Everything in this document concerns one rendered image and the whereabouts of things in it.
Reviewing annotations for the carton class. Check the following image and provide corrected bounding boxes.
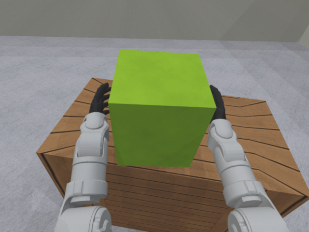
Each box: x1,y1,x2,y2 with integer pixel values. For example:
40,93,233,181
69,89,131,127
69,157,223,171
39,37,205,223
108,49,216,167

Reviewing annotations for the right robot forearm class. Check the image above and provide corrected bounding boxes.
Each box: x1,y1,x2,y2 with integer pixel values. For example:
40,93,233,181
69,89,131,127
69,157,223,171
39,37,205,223
207,119,289,232

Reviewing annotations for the robot left upper arm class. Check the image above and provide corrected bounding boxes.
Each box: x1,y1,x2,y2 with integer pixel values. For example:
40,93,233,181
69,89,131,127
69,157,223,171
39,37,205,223
55,205,112,232

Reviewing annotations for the robot right upper arm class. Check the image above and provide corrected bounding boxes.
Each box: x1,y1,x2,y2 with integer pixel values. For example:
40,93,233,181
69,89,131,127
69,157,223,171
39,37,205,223
227,206,288,232

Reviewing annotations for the robot left hand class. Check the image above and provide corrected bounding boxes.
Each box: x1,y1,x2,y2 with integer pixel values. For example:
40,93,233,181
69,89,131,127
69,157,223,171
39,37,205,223
89,83,112,115

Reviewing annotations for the robot right hand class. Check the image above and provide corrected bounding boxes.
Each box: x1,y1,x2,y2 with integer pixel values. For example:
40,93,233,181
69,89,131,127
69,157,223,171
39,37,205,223
210,85,226,123

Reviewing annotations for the pedestal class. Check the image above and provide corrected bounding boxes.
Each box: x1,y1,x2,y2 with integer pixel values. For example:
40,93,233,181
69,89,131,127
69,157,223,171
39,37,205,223
36,77,309,232

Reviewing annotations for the left robot forearm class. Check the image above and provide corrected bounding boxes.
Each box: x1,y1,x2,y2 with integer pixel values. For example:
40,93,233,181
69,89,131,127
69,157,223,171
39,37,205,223
54,112,109,232

